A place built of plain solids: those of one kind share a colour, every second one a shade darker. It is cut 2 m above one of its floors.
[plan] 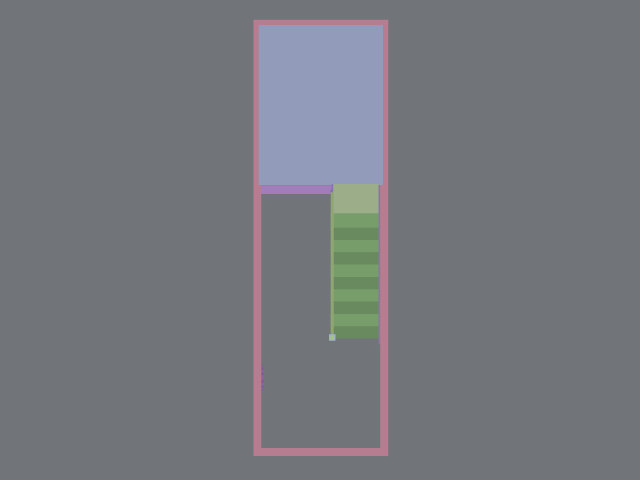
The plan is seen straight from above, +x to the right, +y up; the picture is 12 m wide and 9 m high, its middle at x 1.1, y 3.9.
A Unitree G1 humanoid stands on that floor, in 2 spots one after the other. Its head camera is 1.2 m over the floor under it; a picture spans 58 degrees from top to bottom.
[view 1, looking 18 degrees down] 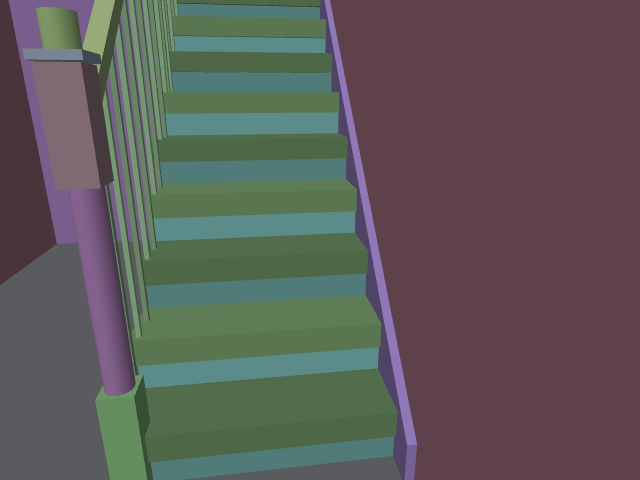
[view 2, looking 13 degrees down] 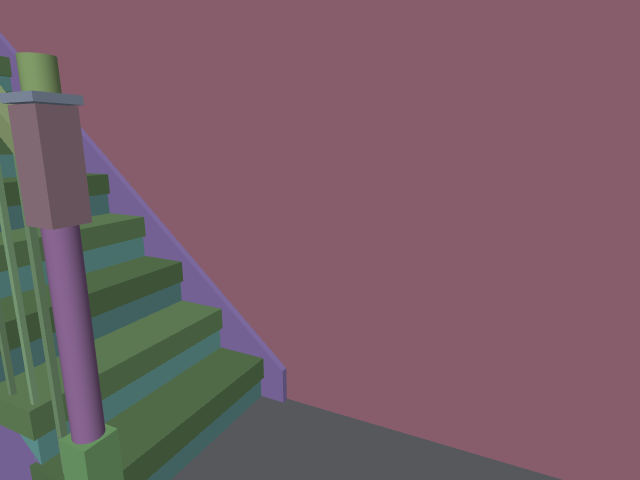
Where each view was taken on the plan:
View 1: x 1.77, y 0.90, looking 82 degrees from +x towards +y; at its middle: tread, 1.89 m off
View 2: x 0.65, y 1.00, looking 26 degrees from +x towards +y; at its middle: wall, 1.81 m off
